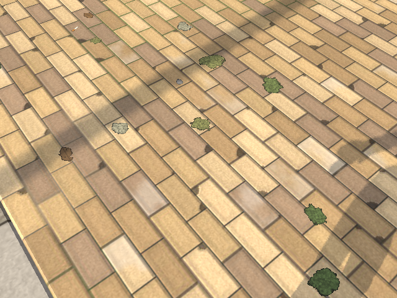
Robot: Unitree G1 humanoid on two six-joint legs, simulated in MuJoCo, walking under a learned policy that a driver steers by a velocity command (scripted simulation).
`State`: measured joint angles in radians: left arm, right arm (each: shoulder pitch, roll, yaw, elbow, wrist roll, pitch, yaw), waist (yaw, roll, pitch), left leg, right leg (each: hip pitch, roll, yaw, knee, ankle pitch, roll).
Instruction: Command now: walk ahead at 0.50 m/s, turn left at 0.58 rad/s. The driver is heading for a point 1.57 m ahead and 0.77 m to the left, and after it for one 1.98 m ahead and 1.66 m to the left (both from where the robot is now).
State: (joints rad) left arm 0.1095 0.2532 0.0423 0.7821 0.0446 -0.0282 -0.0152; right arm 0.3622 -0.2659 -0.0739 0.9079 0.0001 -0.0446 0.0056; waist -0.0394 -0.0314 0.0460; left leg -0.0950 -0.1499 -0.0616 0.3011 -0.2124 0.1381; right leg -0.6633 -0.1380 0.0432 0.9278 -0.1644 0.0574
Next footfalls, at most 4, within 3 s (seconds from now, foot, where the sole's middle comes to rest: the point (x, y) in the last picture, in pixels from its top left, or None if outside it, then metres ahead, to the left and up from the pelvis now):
0.22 right None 0.32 -0.13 -0.78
0.72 left None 0.47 0.14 -0.78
1.28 right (202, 277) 0.53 -0.03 -0.78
1.72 left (100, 260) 0.60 0.32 -0.78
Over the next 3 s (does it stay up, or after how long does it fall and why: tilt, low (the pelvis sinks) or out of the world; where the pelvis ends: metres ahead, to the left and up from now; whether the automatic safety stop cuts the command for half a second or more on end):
stays up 0.89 0.45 -0.01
